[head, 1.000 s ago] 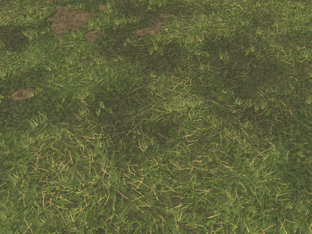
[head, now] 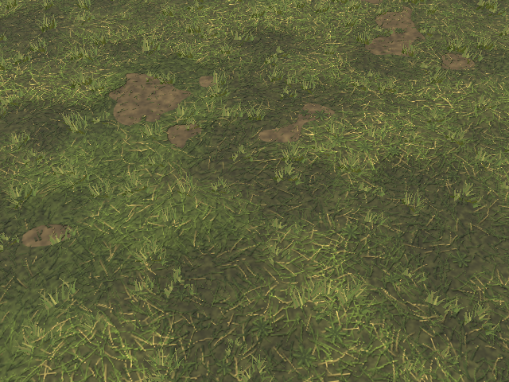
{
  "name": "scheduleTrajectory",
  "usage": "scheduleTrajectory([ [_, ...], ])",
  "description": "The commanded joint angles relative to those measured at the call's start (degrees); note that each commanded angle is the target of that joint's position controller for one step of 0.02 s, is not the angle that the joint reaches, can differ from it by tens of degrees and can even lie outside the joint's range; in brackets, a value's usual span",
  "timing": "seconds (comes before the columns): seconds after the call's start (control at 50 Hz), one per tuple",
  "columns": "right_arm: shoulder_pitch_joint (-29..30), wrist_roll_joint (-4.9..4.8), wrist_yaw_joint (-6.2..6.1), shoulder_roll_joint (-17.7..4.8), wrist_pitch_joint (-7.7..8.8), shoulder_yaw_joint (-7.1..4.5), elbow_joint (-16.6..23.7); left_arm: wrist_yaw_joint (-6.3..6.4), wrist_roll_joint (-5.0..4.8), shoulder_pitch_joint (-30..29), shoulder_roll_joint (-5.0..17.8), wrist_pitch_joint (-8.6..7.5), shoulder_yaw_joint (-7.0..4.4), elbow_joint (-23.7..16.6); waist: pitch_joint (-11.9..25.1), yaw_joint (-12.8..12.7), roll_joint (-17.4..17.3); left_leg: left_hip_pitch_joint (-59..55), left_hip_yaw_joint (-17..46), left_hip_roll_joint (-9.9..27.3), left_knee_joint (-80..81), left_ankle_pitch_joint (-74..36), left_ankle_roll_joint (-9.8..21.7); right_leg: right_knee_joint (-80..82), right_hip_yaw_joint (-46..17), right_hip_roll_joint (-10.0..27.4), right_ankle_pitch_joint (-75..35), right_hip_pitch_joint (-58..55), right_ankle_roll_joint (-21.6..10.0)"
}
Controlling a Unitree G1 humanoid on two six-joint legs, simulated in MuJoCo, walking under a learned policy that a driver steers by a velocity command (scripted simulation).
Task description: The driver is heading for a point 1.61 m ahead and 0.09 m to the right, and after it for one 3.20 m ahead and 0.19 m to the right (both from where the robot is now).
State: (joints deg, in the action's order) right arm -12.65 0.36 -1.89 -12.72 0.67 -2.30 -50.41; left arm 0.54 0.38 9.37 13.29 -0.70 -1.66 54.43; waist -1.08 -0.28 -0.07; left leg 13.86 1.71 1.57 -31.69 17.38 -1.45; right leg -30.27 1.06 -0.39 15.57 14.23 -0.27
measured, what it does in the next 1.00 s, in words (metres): stands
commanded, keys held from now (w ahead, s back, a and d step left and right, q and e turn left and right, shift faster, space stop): no key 1.00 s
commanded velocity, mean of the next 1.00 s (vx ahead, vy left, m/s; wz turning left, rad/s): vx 0.01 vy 0.00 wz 0.00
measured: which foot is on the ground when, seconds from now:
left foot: down 0.00-1.00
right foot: down 0.00-1.00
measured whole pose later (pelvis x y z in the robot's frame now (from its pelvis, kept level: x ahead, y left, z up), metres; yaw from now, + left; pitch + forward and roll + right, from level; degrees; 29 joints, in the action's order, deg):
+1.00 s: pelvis +0.00 +0.00 +0.00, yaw +0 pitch -1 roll +0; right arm -15.3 0.1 -2.6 -10.5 0.2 -1.1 -63.6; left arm 2.1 0.0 12.8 11.0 0.3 -1.0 63.8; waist -2.1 -0.2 0.0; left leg 11.6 0.9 1.1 -28.3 15.6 -1.3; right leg -28.6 0.4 0.2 14.6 12.9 -0.1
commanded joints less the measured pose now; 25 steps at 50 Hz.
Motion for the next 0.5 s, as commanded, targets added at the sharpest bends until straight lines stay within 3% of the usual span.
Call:
scheduleTrajectory([
  [0.02,-0.93,-0.14,-0.24,-6.94,0.42,-1.55,1.54,0.34,-0.22,-0.46,5.58,-0.18,-1.21,-1.36,3.46,0.11,-0.64,-1.84,1.60,1.92,3.84,-17.88,2.13,2.94,-2.02,2.37,-14.81,-2.63,-1.52],
  [0.5,-0.87,-0.08,-0.78,-5.26,-0.36,-0.90,-7.46,1.52,-0.29,0.14,5.24,0.86,-1.00,5.97,-0.41,0.01,-0.13,-1.58,-0.49,0.12,7.31,-9.98,1.46,5.94,-2.02,2.27,-8.16,-2.59,-1.01],
])
Keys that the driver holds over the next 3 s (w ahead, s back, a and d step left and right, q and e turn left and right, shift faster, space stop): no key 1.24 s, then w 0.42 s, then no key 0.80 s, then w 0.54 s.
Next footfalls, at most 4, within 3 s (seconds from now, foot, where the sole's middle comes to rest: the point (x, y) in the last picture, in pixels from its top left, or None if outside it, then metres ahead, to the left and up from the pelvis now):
1.90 right None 0.38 -0.08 -0.77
2.22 left None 0.34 0.14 -0.77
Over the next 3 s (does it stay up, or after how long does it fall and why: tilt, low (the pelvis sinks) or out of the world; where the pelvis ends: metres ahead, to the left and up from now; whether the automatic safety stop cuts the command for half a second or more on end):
stays up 0.48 0.00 0.01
